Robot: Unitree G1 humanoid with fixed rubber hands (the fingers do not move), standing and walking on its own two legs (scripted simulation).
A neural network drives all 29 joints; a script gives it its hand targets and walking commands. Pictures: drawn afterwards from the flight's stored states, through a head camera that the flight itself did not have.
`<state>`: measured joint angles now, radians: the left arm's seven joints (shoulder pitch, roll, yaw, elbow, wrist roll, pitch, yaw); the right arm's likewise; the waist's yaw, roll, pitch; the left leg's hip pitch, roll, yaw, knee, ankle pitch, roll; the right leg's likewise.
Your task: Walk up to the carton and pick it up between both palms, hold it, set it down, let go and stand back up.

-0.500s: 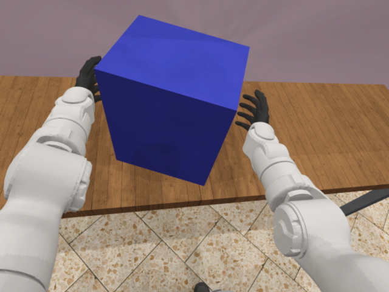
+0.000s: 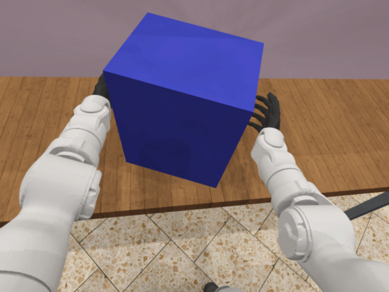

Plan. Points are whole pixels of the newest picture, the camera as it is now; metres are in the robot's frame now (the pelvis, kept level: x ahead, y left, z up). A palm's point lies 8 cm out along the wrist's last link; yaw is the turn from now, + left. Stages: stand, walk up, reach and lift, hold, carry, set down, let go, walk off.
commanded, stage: reach and lift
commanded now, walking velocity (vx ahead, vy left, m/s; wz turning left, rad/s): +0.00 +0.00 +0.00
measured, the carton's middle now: (185, 110) +0.47 -0.03 +0.07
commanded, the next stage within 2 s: none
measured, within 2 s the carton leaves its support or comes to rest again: neither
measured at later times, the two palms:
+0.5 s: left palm (114, 101) +0.49 +0.12 +0.09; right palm (265, 131) +0.40 -0.19 +0.08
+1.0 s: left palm (114, 101) +0.49 +0.12 +0.09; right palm (265, 136) +0.39 -0.20 +0.06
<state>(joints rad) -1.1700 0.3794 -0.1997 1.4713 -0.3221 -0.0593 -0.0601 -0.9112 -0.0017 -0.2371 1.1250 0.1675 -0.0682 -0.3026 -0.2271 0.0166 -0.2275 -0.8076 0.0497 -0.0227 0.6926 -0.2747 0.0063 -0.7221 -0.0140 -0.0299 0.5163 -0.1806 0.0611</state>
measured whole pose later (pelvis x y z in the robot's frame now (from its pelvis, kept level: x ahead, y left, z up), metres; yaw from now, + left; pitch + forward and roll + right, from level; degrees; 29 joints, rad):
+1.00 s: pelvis +0.01 +0.01 +0.02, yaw +0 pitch +15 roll -3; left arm -1.18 0.27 0.24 1.63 0.10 -0.28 -0.09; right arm -0.82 0.12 -0.65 1.05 -0.27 -0.30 -0.19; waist -0.16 0.03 -0.08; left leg -0.56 0.02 0.02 0.51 -0.23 0.03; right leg -0.48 -0.05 -0.02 0.34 -0.12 0.07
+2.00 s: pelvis +0.01 -0.01 +0.02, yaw +0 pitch +19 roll -3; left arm -1.11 0.21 0.01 1.58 -0.04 -0.27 -0.03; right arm -0.77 0.03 -0.42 1.15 -0.07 -0.33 -0.26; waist -0.13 0.03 -0.20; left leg -0.61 0.05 0.00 0.47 -0.19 0.00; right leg -0.51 -0.02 -0.06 0.26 -0.07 0.05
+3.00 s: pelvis +0.01 -0.01 +0.03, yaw +1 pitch +7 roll -1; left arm -0.89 0.14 0.12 1.03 -0.04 0.15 0.02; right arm -0.74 -0.08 -0.19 0.84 0.12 0.09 -0.25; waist -0.09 0.02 -0.15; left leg -0.33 0.02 -0.03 0.37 -0.16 -0.01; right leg -0.29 -0.04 -0.03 0.27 -0.11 0.04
